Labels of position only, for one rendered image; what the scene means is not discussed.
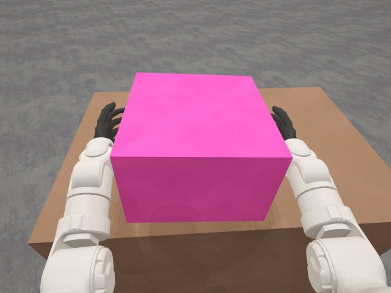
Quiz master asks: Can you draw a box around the robot left upper arm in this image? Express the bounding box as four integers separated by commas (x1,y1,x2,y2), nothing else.
42,245,115,293

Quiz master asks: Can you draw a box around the pedestal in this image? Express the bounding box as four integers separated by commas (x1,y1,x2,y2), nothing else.
27,87,391,293

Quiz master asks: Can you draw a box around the carton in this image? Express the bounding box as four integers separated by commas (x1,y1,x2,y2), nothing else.
110,73,293,223

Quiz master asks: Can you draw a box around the robot right upper arm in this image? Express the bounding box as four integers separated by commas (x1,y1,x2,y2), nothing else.
306,236,391,293

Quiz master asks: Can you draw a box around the robot right forearm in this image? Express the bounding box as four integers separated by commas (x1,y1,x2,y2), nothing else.
285,139,387,284

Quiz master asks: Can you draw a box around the robot left forearm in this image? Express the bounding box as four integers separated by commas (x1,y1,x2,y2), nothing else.
40,137,114,293

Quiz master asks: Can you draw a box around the left robot hand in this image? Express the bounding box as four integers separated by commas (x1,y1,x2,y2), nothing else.
94,102,125,143

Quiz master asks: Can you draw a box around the right robot hand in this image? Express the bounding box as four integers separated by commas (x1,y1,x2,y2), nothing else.
270,106,297,141

